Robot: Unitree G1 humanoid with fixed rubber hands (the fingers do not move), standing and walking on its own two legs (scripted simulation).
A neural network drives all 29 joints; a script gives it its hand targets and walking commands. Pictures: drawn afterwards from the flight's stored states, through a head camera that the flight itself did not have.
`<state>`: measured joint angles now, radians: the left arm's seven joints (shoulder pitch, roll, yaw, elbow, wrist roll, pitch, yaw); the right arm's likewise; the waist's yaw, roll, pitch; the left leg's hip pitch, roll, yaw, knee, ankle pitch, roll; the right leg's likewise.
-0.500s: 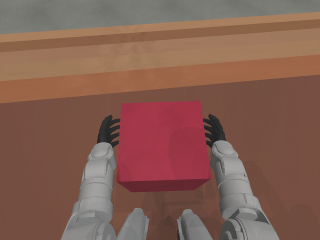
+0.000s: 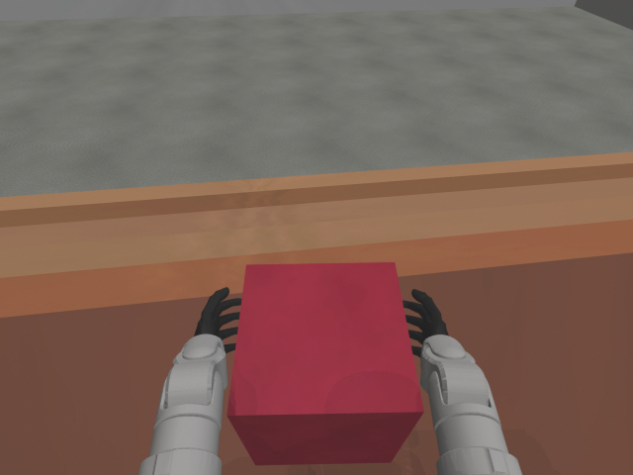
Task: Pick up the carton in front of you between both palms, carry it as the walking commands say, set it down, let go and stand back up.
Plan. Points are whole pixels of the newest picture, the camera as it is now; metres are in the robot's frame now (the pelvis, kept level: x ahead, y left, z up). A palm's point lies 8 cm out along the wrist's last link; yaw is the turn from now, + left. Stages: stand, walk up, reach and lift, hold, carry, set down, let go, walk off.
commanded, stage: reach and lift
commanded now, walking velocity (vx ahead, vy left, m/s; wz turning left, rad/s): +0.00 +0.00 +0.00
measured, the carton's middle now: (321, 368) +0.29 +0.00 -0.06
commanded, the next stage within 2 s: hold in 0.98 s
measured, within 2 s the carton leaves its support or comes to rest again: neither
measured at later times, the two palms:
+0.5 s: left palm (209, 339) +0.29 +0.15 +0.03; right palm (436, 341) +0.28 -0.15 +0.03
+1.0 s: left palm (207, 334) +0.29 +0.15 +0.04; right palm (438, 335) +0.29 -0.15 +0.04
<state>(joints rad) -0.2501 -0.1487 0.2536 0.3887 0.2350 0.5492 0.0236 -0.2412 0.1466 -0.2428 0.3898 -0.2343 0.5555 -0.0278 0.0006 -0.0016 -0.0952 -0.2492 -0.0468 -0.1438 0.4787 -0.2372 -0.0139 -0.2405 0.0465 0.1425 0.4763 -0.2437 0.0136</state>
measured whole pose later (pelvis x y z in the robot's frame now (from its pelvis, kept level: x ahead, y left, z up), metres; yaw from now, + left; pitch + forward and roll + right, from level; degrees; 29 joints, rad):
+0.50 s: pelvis -0.01 +0.00 +0.00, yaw +0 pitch -4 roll +0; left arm -0.32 -0.17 0.30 0.37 0.30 0.62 -0.01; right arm -0.32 0.17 -0.29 0.37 -0.30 0.63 0.01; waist 0.00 0.00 0.00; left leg -0.17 -0.04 -0.13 0.44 -0.21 -0.01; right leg -0.16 0.04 0.14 0.44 -0.22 0.01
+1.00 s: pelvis +0.00 +0.00 +0.01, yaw +0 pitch -5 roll +0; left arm -0.26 -0.15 0.23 0.28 0.28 0.69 0.00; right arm -0.25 0.15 -0.22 0.29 -0.27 0.70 0.00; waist 0.00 0.00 -0.01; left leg -0.09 -0.04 -0.14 0.37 -0.20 -0.01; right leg -0.08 0.04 0.14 0.37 -0.21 0.01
